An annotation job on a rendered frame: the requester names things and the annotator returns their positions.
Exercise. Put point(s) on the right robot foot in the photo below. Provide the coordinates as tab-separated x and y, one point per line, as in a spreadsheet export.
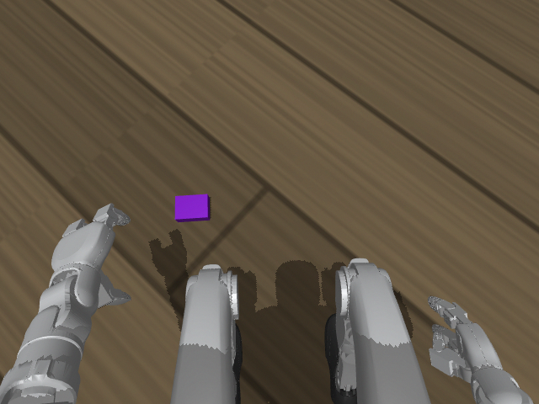
338	396

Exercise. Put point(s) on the left robot arm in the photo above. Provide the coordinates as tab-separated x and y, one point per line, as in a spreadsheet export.
46	368

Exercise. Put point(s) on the left robot hand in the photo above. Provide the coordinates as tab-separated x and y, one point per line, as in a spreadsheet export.
89	244

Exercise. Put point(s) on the small box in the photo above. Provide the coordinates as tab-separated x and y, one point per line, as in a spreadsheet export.
192	208

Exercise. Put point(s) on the right robot arm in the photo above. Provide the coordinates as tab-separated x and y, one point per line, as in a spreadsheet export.
496	386

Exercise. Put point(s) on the right robot hand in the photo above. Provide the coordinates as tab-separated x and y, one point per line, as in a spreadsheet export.
469	349

